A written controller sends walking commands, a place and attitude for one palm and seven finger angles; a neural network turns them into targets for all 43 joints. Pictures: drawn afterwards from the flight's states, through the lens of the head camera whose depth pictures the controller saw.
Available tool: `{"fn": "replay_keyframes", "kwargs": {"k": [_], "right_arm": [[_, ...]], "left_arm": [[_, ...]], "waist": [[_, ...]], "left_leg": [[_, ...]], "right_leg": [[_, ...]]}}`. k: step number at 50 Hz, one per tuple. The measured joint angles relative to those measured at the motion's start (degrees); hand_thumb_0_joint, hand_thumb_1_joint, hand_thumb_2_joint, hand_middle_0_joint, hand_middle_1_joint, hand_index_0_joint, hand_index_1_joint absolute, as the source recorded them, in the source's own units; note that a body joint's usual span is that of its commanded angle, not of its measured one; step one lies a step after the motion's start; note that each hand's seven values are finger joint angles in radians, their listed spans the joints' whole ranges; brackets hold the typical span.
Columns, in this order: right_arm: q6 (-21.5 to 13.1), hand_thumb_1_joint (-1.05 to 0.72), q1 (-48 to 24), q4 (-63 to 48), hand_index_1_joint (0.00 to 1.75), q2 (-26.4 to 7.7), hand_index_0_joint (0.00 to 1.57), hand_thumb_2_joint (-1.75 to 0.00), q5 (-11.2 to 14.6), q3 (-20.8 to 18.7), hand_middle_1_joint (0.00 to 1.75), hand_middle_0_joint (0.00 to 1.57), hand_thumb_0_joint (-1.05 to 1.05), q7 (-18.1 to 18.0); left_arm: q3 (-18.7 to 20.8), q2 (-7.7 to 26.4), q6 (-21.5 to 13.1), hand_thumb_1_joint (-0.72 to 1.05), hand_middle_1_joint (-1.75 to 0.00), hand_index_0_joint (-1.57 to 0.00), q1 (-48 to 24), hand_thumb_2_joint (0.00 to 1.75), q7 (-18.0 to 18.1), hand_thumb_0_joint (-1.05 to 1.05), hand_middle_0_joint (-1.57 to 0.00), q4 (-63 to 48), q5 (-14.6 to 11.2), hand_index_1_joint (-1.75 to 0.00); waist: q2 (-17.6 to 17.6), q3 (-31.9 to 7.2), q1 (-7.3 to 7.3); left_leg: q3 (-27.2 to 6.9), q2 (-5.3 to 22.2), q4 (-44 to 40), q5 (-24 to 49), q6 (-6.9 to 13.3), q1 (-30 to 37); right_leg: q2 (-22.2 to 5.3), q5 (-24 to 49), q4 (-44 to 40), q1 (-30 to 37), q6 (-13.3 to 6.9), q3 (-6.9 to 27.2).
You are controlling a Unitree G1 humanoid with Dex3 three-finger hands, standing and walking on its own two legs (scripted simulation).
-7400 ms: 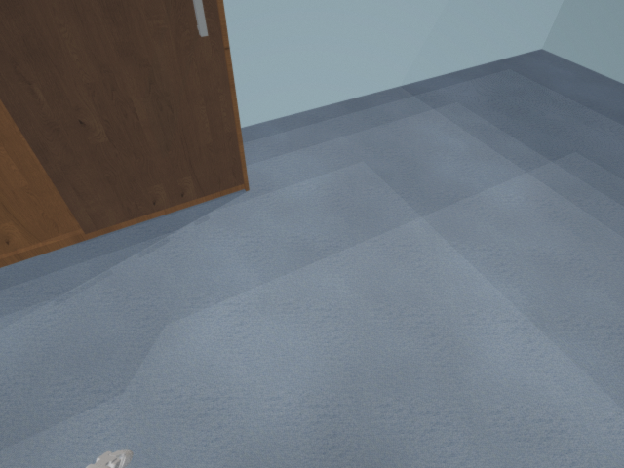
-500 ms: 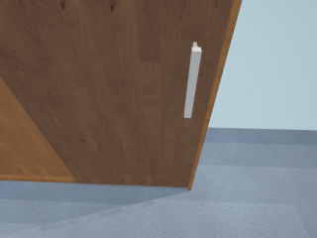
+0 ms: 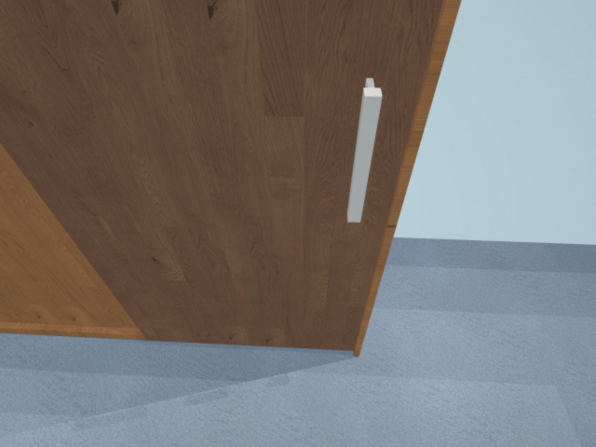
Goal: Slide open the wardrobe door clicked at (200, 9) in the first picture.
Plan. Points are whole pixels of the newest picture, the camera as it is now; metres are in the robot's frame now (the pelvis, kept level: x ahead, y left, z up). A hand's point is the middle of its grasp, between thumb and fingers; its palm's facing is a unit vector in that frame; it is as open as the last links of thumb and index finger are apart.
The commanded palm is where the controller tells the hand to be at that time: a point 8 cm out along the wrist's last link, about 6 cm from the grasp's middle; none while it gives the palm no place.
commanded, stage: look again from close up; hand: right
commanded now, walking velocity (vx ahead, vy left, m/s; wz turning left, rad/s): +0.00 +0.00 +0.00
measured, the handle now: (360, 157) +0.53 -0.07 +0.11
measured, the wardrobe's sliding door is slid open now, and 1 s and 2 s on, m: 0.00 0.00 0.00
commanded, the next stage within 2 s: raise the hand with hooked fingers in 0.58 s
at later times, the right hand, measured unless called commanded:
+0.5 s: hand out of the picture -0.01 -0.15 -0.18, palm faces +0.02 +0.99 -0.15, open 7.4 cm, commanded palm none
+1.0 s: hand (412, 372) +0.22 -0.12 +0.02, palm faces -0.01 +1.00 +0.05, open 8.0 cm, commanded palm +0.13 -0.21 -0.03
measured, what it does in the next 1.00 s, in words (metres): stands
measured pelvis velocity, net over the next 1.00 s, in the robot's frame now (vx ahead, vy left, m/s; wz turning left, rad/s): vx -0.01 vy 0.02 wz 0.00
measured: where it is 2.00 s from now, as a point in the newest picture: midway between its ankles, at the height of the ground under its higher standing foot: outside the picture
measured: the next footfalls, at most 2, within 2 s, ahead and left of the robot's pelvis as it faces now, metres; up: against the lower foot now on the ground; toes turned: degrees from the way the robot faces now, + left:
none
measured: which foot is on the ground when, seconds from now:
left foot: down 0.00-1.00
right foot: down 0.00-1.00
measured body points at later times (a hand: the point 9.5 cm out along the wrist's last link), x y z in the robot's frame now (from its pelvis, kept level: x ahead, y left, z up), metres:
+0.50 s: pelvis +0.01 +0.00 +0.00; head +0.01 -0.01 +0.45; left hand -0.01 +0.22 -0.16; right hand -0.01 -0.20 -0.16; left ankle +0.00 +0.13 -0.74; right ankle +0.03 -0.07 -0.74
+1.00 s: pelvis -0.01 +0.02 -0.04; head -0.01 +0.02 +0.41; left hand +0.17 +0.28 -0.09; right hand +0.21 -0.18 +0.02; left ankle +0.01 +0.13 -0.74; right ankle +0.03 -0.07 -0.74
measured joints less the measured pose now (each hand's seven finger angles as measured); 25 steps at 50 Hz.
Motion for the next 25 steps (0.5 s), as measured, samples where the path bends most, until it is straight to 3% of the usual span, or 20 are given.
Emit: {"fn": "replay_keyframes", "kwargs": {"k": [25], "right_arm": [[0.1,-0.91,-1.1,0.0,0.30,-0.4,0.20,-0.90,0.1,-0.1,0.30,0.20,0.00,0.0]], "left_arm": [[-0.3,-0.3,-0.2,0.91,-0.30,-0.20,0.1,0.90,0.1,0.00,-0.20,0.5,0.0,-0.30]], "waist": [[0.0,0.3,0.08]], "left_leg": [[-0.1,-0.1,-0.4,-0.4,0.2,0.7]], "right_leg": [[-0.1,-0.2,-0.8,1.0,0.3,0.0]]}}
